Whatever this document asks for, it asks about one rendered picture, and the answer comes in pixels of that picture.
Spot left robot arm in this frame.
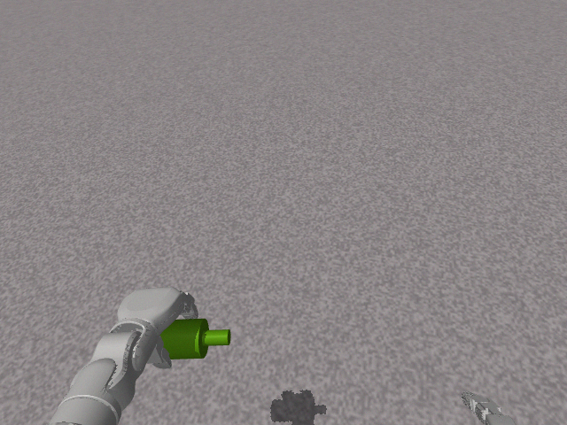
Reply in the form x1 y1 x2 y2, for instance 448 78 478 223
47 318 158 425

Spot bottle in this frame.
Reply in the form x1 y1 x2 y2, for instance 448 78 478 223
160 319 230 359

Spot right robot hand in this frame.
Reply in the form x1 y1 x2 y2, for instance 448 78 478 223
462 391 516 425

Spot left robot hand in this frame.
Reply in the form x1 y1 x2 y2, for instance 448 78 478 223
117 287 198 369

